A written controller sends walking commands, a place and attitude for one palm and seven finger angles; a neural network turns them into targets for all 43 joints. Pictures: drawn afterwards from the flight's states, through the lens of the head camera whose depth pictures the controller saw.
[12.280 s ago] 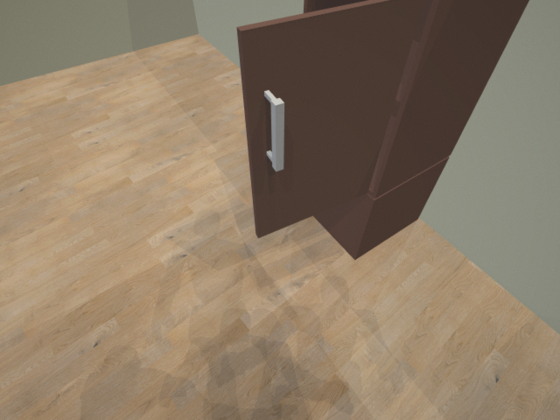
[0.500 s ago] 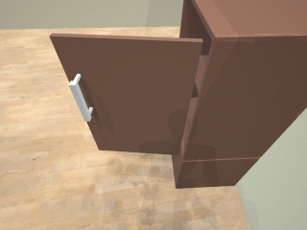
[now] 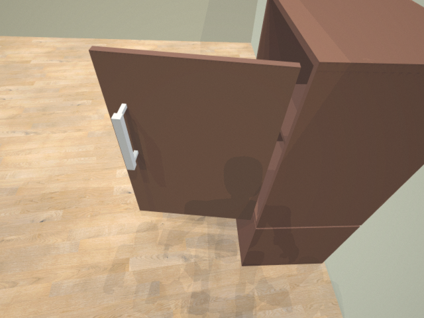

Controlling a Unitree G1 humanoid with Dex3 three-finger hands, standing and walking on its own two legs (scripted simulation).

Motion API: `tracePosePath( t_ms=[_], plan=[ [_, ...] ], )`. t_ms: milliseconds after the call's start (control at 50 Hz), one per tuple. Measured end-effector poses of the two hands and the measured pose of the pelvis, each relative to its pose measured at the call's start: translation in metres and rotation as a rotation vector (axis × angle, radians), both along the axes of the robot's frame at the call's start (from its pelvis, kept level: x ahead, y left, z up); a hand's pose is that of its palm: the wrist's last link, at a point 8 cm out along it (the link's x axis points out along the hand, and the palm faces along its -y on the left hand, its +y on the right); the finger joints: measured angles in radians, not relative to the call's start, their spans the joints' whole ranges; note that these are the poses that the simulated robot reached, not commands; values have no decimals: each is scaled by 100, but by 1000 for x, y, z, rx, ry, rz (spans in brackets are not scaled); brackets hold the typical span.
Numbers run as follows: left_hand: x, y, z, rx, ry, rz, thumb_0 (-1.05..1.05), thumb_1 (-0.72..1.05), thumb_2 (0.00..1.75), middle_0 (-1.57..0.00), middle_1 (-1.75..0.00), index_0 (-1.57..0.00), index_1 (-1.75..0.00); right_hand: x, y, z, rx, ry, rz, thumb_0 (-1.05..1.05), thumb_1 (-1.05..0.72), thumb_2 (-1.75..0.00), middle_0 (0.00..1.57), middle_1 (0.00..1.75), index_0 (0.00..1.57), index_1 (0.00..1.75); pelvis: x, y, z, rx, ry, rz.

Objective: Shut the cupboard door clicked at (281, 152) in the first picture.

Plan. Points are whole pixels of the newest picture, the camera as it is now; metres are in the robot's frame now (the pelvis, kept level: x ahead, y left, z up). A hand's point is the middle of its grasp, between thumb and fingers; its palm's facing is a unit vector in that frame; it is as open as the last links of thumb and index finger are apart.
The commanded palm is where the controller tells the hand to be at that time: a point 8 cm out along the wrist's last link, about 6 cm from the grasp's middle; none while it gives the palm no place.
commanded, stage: come to a stop and stand still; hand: left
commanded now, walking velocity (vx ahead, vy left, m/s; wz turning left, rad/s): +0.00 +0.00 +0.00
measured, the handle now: (127, 138) +0.49 +0.24 +0.04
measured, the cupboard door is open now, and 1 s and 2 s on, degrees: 83 83 83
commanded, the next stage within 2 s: look again from close up in 1.82 s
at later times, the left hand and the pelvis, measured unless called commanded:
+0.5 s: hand out of the picture +0.04 +0.26 -0.18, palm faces +0.01 -0.96 -0.28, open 7.4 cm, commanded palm none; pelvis +0.00 +0.03 +0.00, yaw +1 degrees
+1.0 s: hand out of the picture +0.02 +0.21 -0.17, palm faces +0.01 -0.96 -0.29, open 7.4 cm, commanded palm none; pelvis +0.00 +0.01 -0.01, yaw +0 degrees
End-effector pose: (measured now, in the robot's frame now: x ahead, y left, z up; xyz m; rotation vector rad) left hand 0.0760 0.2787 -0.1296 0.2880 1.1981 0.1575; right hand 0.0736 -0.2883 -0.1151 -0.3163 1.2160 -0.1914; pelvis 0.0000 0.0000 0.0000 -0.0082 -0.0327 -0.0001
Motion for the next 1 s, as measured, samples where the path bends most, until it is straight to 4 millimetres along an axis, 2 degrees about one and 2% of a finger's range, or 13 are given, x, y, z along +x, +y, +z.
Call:
tracePosePath(
  t_ms=[180, 420, 580, 740, 840, 1000],
  plan=[
    [-13, 15, -5, -3, 35, 26, 0, 91, 90, -20, -30, -20, -30, 10, 18, 2, -3, -9, 17, 0, -90, -90, 20, 30, 20, 30, 4, 14, -1, -4, -4, 6],
    [-36, 24, -13, -24, 94, 63, 0, 91, 90, -20, -30, -20, -30, 3, 42, -3, 11, 23, 10, 0, -90, -90, 20, 30, 20, 30, 5, 29, -1, -4, -15, 15],
    [-45, 30, -14, -18, 116, 80, 0, 91, 90, -20, -30, -20, -30, -6, 46, -6, 11, 44, -8, 0, -90, -90, 20, 30, 20, 30, 4, 34, -2, -2, -17, 17],
    [-43, 33, -11, -3, 116, 84, 0, 91, 90, -20, -30, -20, -30, -10, 41, -7, 6, 56, -19, 0, -90, -90, 20, 30, 20, 30, 5, 33, -2, 1, -16, 17],
    [-45, 22, -8, 21, 80, 87, 0, 91, 90, -20, -30, -20, -30, -9, 46, -14, 30, 6, 20, 0, -90, -90, 20, 30, 20, 30, 3, 29, -5, 7, -6, 21],
    [-65, -19, -4, -9, 100, 76, 0, 91, 90, -20, -30, -20, -30, -22, 74, -42, 185, -32, 3, 0, -90, -90, 19, 30, 20, 30, -2, 15, -9, 18, -18, -8]
  ],
)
